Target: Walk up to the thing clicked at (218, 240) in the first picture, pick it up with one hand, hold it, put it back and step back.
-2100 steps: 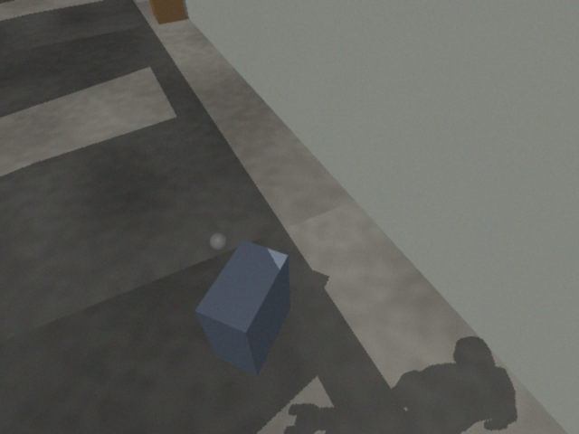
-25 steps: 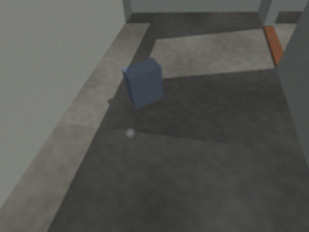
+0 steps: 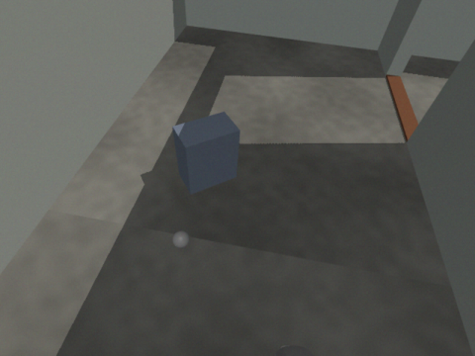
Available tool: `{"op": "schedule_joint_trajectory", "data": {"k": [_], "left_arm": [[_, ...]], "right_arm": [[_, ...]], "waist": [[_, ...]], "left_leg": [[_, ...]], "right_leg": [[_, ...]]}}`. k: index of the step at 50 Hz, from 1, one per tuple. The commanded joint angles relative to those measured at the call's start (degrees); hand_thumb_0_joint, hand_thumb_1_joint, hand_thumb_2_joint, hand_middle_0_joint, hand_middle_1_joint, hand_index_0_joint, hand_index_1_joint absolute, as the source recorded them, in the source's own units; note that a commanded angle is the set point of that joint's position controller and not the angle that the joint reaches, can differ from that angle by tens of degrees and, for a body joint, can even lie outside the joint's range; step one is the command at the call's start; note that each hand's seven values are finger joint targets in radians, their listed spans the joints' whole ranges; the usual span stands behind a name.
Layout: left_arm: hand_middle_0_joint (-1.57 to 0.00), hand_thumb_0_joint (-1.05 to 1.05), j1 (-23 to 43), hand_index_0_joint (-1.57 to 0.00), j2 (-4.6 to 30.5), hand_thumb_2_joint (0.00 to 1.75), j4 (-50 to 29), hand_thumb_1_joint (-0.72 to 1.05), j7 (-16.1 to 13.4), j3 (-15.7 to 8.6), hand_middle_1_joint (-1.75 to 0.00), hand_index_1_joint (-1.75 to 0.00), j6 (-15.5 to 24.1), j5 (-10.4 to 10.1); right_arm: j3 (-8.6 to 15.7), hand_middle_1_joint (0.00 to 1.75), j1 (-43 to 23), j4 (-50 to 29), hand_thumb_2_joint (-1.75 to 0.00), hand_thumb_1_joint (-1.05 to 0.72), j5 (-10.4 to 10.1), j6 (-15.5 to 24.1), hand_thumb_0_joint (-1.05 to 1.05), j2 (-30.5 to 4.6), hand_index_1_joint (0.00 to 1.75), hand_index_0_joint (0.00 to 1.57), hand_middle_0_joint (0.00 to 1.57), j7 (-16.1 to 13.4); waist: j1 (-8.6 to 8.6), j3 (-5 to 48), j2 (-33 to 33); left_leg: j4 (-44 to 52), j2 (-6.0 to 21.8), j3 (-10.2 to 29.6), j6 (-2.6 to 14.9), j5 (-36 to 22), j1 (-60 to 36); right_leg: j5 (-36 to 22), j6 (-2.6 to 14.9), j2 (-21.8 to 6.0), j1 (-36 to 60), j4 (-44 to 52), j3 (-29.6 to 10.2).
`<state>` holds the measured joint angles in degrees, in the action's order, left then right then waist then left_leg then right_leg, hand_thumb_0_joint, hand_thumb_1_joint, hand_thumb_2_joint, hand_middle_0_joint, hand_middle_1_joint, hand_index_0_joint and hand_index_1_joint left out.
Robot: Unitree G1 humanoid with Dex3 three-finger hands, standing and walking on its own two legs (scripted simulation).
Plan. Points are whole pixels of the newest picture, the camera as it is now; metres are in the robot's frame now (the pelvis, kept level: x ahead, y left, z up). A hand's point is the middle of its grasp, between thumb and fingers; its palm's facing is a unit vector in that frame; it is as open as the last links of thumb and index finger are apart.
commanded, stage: walk up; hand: left
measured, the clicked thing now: (181, 239) +0.74 +0.20 -0.73
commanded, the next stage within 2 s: none
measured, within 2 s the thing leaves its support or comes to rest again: neither
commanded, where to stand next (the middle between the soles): +0.35 -0.02 m, yaw -1 degrees
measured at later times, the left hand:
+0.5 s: hand (112, 334) +0.21 +0.23 -0.12, palm faces -0.04 -0.92 -0.39, open 7.4 cm
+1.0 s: hand (109, 290) +0.31 +0.27 -0.17, palm faces -0.08 -0.94 -0.33, open 7.4 cm
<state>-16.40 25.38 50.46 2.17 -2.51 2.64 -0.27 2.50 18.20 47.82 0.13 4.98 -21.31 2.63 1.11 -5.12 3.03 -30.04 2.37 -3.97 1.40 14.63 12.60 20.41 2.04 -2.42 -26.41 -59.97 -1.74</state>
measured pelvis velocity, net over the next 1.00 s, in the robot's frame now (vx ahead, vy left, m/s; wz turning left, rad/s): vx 0.24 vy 0.01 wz -0.04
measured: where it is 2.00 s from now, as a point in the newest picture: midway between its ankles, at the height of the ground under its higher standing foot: (232, 355)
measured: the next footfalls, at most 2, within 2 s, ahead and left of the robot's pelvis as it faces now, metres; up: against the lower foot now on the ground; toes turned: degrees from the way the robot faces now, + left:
right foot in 0.24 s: +0.22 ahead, -0.15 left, +0.00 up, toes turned -5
left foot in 0.66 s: +0.32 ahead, +0.11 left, +0.00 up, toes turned +0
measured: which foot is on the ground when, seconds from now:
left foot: down 0.00-0.26, up 0.28-0.64, down 0.66-1.00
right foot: up 0.00-0.22, down 0.24-0.70, up 0.72-1.00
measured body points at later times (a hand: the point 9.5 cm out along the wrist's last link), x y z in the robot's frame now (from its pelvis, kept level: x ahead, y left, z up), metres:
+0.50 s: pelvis +0.15 -0.03 +0.00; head +0.16 -0.06 +0.45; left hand +0.21 +0.28 -0.09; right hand +0.20 -0.35 -0.13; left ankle +0.22 +0.12 -0.69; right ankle +0.18 -0.15 -0.74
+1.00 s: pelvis +0.24 +0.01 -0.01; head +0.27 +0.04 +0.44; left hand +0.31 +0.32 -0.14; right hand +0.30 -0.31 -0.10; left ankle +0.29 +0.11 -0.74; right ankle +0.28 -0.16 -0.71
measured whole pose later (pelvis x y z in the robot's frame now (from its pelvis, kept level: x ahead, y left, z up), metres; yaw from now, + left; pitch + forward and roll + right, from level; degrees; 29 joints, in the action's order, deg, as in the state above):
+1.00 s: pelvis +0.24 +0.01 -0.01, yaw -3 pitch -3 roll -1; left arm -13.5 23.7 53.4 0.4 -1.6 -0.4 0.0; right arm 1.3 14.6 49.5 0.5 3.0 -20.7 0.0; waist 0.3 -7.0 3.1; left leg -32.6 2.0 -5.1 2.1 14.0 15.6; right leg 19.8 0.8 -2.9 -22.8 -46.7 -1.7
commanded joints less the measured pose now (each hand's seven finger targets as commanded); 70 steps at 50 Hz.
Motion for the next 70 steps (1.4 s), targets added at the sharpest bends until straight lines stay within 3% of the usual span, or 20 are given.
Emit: {"op": "schedule_joint_trajectory", "data": {"k": [1, 7, 11, 12, 13, 15, 18, 20, 26, 33, 35, 36, 40, 44, 53, 55, 57, 61, 65, 70], "left_arm": [[-0.2, 0.0, -1.75, -0.2, 8.14, 0.9, -4.28, 0.9, 0.67, -2.83, -0.3, -0.3, 0.96, 0.22], [-0.2, 0.0, 3.56, -0.2, 6.83, 0.9, -5.45, 0.9, 1.47, -3.33, -0.3, -0.3, 1.51, 0.79], [-0.2, 0.0, -5.26, -0.2, 10.04, 0.9, -1.87, 0.9, 0.55, -4.96, -0.3, -0.3, 2.57, 0.94], [-0.2, 0.0, -9.77, -0.2, 13.31, 0.9, -1.3, 0.9, -0.08, -6.28, -0.3, -0.3, 2.99, 1.31], [-0.2, 0.0, -9.96, -0.2, 16.91, 0.9, -2.96, 0.9, -0.58, -6.88, -0.3, -0.3, 3.45, 1.17], [-0.2, 0.0, -6.1, -0.2, 17.46, 0.9, -3.91, 0.9, -0.56, -6.42, -0.3, -0.3, 2.87, 0.29], [-0.2, 0.0, -1.95, -0.2, 12.51, 0.9, -4.66, 0.9, -0.95, -4.9, -0.3, -0.3, 3.02, -0.11], [-0.2, 0.0, -1.18, -0.2, 12.06, 0.9, -5.1, 0.9, -0.83, -4.68, -0.3, -0.3, 3.19, 0.24], [-0.2, 0.0, -1.59, -0.2, 12.84, 0.9, -6.84, 0.9, -0.23, -5.17, -0.3, -0.3, 2.94, 1.11], [-0.2, 0.0, 0.39, -0.2, 8.86, 0.9, -6.96, 0.9, -0.85, -2.26, -0.3, -0.3, 0.82, 0.71], [-0.2, 0.0, -4.97, -0.2, 3.39, 0.9, -6.45, 0.9, -1.05, -0.48, -0.3, -0.3, 0.05, 0.06], [-0.2, 0.0, -5.99, -0.2, 9.45, 0.9, -3.81, 0.9, -2.08, -2.32, -0.3, -0.3, -0.75, 0.28], [-0.2, 0.0, -4.86, -0.2, 9.84, 0.9, -1.57, 0.9, -2.32, -2.57, -0.3, -0.3, -0.95, 0.17], [-0.2, 0.0, -4.28, -0.2, 7.65, 0.9, -0.12, 0.9, -2.11, -1.82, -0.3, -0.3, -1.83, 0.14], [-0.2, 0.0, -0.87, -0.2, 6.13, 0.9, 3.58, 0.9, -2.6, -1.79, -0.3, -0.3, -1.27, 0.64], [-0.2, 0.0, 0.24, -0.2, 9.39, 0.9, 3.59, 0.9, -3.02, -2.4, -0.3, -0.3, -0.19, 1.44], [-0.2, 0.0, 8.77, -0.2, 13.46, 0.9, 2.28, 0.9, -2.76, -2.48, -0.3, -0.3, -0.05, 1.09], [-0.2, 0.0, 11.27, -0.2, 8.33, 0.9, 3.25, 0.9, -2.29, -0.81, -0.3, -0.3, -0.44, 0.63], [-0.2, 0.0, 12.72, -0.2, 8.04, 0.9, 4.84, 0.9, -1.89, -0.79, -0.3, -0.3, -0.81, 0.67], [-0.2, 0.0, 13.61, -0.2, 7.33, 0.9, 6.84, 0.9, -1.85, -0.66, -0.3, -0.3, -0.8, 0.47]], "right_arm": [[4.92, 0.3, 1.96, -4.14, -0.9, -0.9, 0.03, 1.25, 0.0, -16.52, 0.3, 0.2, 0.2, -1.38], [4.89, 0.3, 2.18, -4.98, -0.9, -0.9, 0.13, 0.57, 0.0, -17.0, 0.3, 0.2, 0.2, -1.1], [3.66, 0.3, 1.2, -6.55, -0.9, -0.9, -0.16, -0.29, 0.0, -13.75, 0.3, 0.2, 0.2, -1.19], [2.57, 0.3, 3.57, -6.81, -0.9, -0.9, -0.21, -0.2, 0.0, -10.76, 0.3, 0.2, 0.2, -1.14], [1.61, 0.3, 6.28, -6.94, -0.9, -0.9, -0.01, -0.56, 0.0, -8.52, 0.3, 0.2, 0.2, -0.99], [3.77, 0.3, 3.07, -4.7, -0.9, -0.9, 0.62, -1.42, 0.0, -16.32, 0.3, 0.2, 0.2, -1.85], [3.54, 0.3, 4.62, -1.88, -0.9, -0.9, -0.42, -1.59, 0.0, -14.48, 0.3, 0.2, 0.2, -1.08], [3.46, 0.3, 5.52, -1.09, -0.9, -0.9, 0.14, -1.92, 0.0, -13.58, 0.3, 0.2, 0.2, -0.43], [4.27, 0.3, 0.99, -1.71, -0.9, -0.9, 1.21, -1.96, 0.0, -13.09, 0.3, 0.2, 0.2, 0.86], [4.42, 0.3, 5.18, 1.54, -0.9, -0.9, 1.31, -0.12, 0.0, -12.56, 0.3, 0.2, 0.2, -1.47], [5.19, 0.3, 5.18, -0.25, -0.9, -0.9, 1.81, 0.59, 0.0, -18.82, 0.3, 0.2, 0.2, -2.27], [5.93, 0.3, 4.27, -0.43, -0.9, -0.9, 0.72, 0.26, 0.0, -21.49, 0.3, 0.2, 0.2, -2.12], [4.27, 0.3, 1.86, -1.2, -0.9, -0.9, 0.44, 0.42, 0.0, -16.26, 0.3, 0.2, 0.2, -3.03], [3.45, 0.3, -1.55, -1.8, -0.9, -0.9, 0.19, 0.04, 0.0, -14.7, 0.3, 0.2, 0.2, -3.57], [2.37, 0.3, -7.64, -1.38, -0.9, -0.9, -0.2, -2.59, 0.0, -14.86, 0.3, 0.2, 0.2, -3.28], [0.79, 0.3, -7.52, -0.9, -0.9, -0.9, -0.92, -2.84, 0.0, -10.59, 0.3, 0.2, 0.2, -3.1], [0.82, 0.3, -6.59, 1.47, -0.9, -0.9, -0.95, -3.41, 0.0, -10.45, 0.3, 0.2, 0.2, -3.45], [1.09, 0.3, -8.74, 5.69, -0.9, -0.9, -0.65, -2.49, 0.0, -12.42, 0.3, 0.2, 0.2, -2.73], [0.22, 0.3, -10.1, 8.14, -0.9, -0.9, 0.12, -2.52, 0.0, -11.94, 0.3, 0.2, 0.2, -2.34], [-0.29, 0.3, -11.44, 11.12, -0.9, -0.9, 0.52, -1.99, 0.0, -11.81, 0.3, 0.2, 0.2, -2.3]], "waist": [[0.11, 1.21, -12.95], [0.7, 1.83, -12.18], [-4.55, 6.74, -1.78], [-6.58, 9.5, 8.26], [-5.43, 10.24, 13.97], [-5.32, 3.85, 7.1], [-2.11, 0.49, 4.82], [-1.39, 0.28, 5.96], [-2.69, -0.33, 6.83], [1.4, 4.16, -2.19], [-0.14, 3.6, -18.96], [0.37, 3.11, -15.05], [-1.07, 3.32, -11.68], [-1.49, 5.25, -12.4], [-2.42, 6.92, -10.48], [-2.7, 8.35, -1.02], [-0.27, 5.02, 6.93], [0.23, 4.25, 5.2], [-0.73, 2.57, 4.72], [-1.31, 4.07, -0.77]], "left_leg": [[12.63, 12.77, 9.23, 11.91, -19.86, -5.75], [8.93, 11.12, 5.99, 9.9, -18.94, -1.9], [-7.5, 7.89, 4.03, 6.45, -10.25, 5.65], [-21.17, 3.23, 0.41, 4.38, -2.6, 12.1], [-31.65, -2.53, 0.39, 1.8, 15.72, 21.78], [-36.07, 0.35, 5.5, 1.24, 16.52, 24.06], [-31.68, 2.74, 7.65, 1.0, 8.25, 20.39], [-28.73, 2.45, 5.33, 0.28, 4.97, 16.32], [-14.14, 2.95, 2.6, -2.03, 1.32, 14.7], [0.6, -0.68, 1.89, 0.2, -2.37, -7.8], [15.09, 17.73, 32.04, 5.82, 7.21, -9.54], [15.28, 21.29, 35.64, 10.57, 9.25, -6.43], [10.05, 14.47, 18.36, 8.08, -21.34, -6.83], [8.08, 11.3, 9.97, 8.1, -26.26, -4.29], [0.2, 10.94, 8.48, 7.76, -15.38, 5.25], [-5.33, 7.61, 6.63, 2.79, -7.03, 8.75], [-9.93, -0.26, 2.81, -0.07, 11.9, 3.57], [2.28, 3.67, 5.92, 1.2, -1.49, -3.49], [6.24, 3.43, 6.6, 0.78, 4.03, -0.94], [10.27, 4.31, 6.96, 0.17, 0.39, -1.59]], "right_leg": [[-3.76, -1.9, -2.94, -5.16, 9.37, 0.79], [-11.0, -0.77, -0.95, 4.85, 23.06, 4.64], [-11.13, 1.02, 1.25, 24.89, 30.96, 3.42], [-1.83, 2.98, -5.1, 31.22, 36.28, -6.01], [7.29, 7.09, -19.12, 34.56, 43.08, -29.3], [10.98, 14.47, -22.18, 25.21, 46.33, -34.98], [-2.69, 8.9, -13.32, 18.53, 45.24, -15.94], [-5.2, 9.74, -11.14, 13.1, 45.55, -10.69], [8.38, 10.35, -10.39, 10.61, 47.92, -6.89], [-3.11, 6.03, -7.34, 0.69, 27.82, -1.35], [9.04, -0.07, 4.24, -8.54, 7.34, 3.56], [11.17, 0.52, 1.64, -6.81, 2.19, -0.64], [5.94, 0.18, -0.44, -4.3, 1.37, -4.46], [0.67, -1.02, 0.12, 0.68, 6.06, -1.67], [-6.73, -0.66, 1.79, 16.22, 28.49, 4.15], [-13.71, 2.1, -5.37, 20.4, 35.63, -7.08], [-9.54, 10.3, -16.22, 7.85, 40.54, -18.94], [-6.71, 1.38, -6.55, 5.79, 37.5, -6.18], [6.7, 0.8, -5.9, 7.56, 42.58, -7.35], [0.35, 0.69, -5.55, 12.44, 43.19, -5.86]]}}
